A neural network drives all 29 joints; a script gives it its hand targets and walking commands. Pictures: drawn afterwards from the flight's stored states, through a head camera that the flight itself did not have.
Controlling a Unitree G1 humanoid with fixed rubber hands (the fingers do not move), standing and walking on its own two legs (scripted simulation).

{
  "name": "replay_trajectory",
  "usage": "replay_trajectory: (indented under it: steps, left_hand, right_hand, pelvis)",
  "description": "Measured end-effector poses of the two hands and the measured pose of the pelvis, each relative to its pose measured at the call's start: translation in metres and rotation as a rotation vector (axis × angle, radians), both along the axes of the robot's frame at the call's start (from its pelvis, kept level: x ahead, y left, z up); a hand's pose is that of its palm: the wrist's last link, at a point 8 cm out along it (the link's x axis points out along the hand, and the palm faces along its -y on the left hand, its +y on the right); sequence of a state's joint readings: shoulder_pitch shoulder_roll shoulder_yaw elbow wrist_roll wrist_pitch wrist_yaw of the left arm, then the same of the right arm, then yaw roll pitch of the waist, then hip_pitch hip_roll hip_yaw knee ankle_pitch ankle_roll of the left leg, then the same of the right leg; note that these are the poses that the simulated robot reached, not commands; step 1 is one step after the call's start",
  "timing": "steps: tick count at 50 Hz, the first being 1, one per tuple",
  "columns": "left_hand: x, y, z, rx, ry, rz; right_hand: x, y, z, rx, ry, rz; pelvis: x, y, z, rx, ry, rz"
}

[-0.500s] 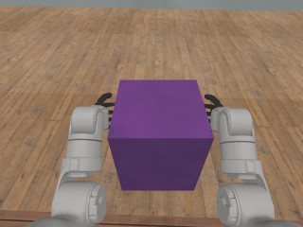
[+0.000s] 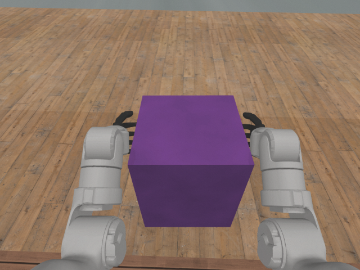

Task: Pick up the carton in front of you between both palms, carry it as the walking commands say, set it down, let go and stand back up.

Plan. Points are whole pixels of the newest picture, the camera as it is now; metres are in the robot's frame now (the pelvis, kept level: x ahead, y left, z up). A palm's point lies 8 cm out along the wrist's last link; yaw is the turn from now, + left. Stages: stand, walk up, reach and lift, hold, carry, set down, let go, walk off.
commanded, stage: carry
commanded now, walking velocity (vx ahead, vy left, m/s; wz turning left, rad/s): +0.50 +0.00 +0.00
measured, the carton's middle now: (187, 163) +0.34 +0.00 +0.06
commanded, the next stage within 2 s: none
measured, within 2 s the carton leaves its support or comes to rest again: neither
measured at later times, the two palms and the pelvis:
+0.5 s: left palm (129, 99) +0.49 +0.16 +0.13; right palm (242, 105) +0.48 -0.14 +0.13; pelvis +0.12 +0.01 +0.01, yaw +0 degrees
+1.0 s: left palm (141, 62) +0.74 +0.16 +0.10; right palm (224, 61) +0.76 -0.14 +0.10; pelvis +0.39 -0.01 -0.02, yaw +0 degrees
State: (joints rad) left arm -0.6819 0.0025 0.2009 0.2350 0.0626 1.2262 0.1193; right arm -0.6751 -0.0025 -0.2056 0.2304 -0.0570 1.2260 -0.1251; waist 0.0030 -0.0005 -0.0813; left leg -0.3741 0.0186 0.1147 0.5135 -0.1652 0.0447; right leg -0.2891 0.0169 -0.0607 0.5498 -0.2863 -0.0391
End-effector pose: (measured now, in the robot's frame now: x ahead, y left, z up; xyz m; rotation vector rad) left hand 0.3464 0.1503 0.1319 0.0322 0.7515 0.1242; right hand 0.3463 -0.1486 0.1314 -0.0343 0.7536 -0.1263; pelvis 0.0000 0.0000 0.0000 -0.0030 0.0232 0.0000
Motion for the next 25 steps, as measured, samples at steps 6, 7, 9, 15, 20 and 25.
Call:
replay_trajectory:
  steps: [6, 7, 9, 15, 20, 25]
  left_hand:
    - [0.008, 0.002, 0.002, 0.001, -0.002, 0.003]
    - [0.011, 0.004, 0.002, 0.002, -0.003, 0.002]
    - [0.020, 0.008, 0.001, 0.004, -0.004, 0.000]
    - [0.059, 0.022, -0.010, -0.005, 0.012, -0.010]
    - [0.098, 0.018, -0.011, -0.006, 0.036, -0.030]
    - [0.145, 0.005, -0.005, -0.022, 0.003, -0.029]
  right_hand:
    - [0.010, 0.002, 0.003, 0.001, -0.002, 0.003]
    - [0.014, 0.004, 0.004, 0.001, -0.003, 0.003]
    - [0.025, 0.008, 0.004, -0.002, -0.004, 0.005]
    - [0.058, 0.022, -0.006, -0.015, 0.013, 0.000]
    - [0.085, 0.018, -0.013, -0.023, 0.036, -0.012]
    - [0.129, 0.005, -0.006, -0.008, 0.003, -0.038]
  pelvis:
    - [0.015, 0.002, 0.000, 0.001, 0.011, 0.000]
    - [0.019, 0.003, -0.001, 0.001, 0.014, 0.000]
    - [0.028, 0.007, -0.002, 0.001, 0.020, -0.001]
    - [0.062, 0.021, -0.008, 0.006, 0.039, -0.009]
    - [0.087, 0.022, 0.002, -0.012, 0.055, -0.001]
    - [0.124, 0.014, 0.007, -0.011, 0.067, 0.007]
